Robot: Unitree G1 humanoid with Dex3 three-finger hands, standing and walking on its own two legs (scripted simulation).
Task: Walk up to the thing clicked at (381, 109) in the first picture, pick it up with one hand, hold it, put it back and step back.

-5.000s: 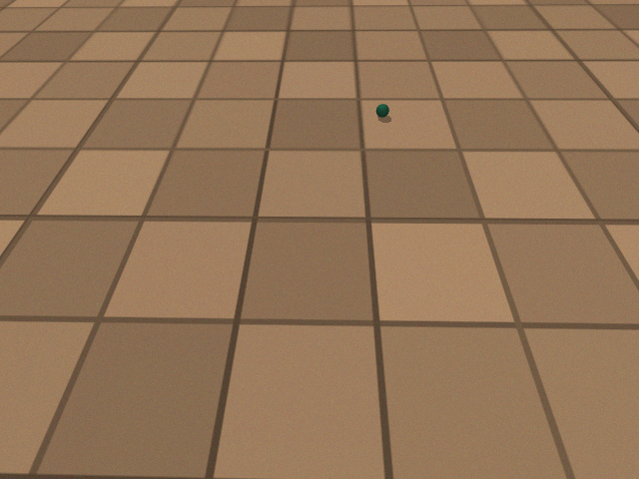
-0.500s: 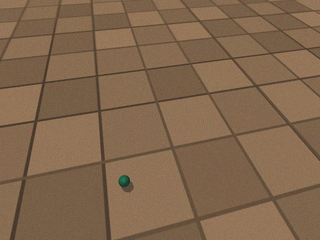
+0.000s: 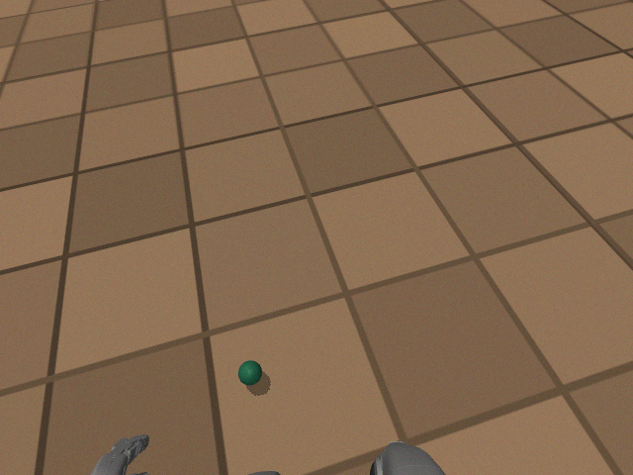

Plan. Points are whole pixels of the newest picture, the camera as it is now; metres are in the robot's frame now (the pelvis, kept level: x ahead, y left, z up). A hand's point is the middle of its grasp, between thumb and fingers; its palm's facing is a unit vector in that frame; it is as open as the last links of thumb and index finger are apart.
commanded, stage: walk up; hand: left
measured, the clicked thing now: (250, 372) +0.48 +0.25 -0.71
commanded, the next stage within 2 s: none
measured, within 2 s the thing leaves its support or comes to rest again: neither
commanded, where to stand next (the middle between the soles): +0.10 +0.01 m, yaw +0 degrees
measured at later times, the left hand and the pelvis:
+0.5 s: hand out of the picture +0.10 +0.26 -0.13, palm faces +0.03 -0.94 -0.33, open 7.4 cm; pelvis +0.03 +0.01 +0.03, yaw +1 degrees
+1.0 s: hand out of the picture +0.12 +0.25 -0.12, palm faces +0.02 -0.95 -0.33, open 7.4 cm; pelvis +0.04 +0.00 +0.03, yaw +1 degrees
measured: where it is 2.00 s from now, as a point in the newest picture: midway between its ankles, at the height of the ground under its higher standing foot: outside the picture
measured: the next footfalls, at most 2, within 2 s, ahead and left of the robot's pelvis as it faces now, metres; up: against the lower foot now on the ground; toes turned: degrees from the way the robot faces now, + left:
right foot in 1.98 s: +0.04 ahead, -0.14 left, +0.00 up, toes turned -3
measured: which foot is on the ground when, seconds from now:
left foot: down 0.00-1.00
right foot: down 0.00-1.00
